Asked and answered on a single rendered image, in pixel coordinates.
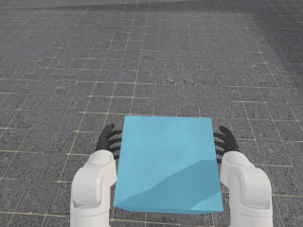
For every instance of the left robot forearm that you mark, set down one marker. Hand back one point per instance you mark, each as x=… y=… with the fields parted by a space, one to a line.
x=91 y=191

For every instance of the right robot forearm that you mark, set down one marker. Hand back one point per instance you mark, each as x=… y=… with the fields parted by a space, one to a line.
x=250 y=192

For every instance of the left robot hand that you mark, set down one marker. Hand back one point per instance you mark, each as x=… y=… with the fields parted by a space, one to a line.
x=104 y=143

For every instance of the carton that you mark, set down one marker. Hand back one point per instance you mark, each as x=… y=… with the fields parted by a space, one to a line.
x=168 y=164

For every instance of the right robot hand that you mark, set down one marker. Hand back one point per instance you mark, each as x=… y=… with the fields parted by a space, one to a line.
x=230 y=142

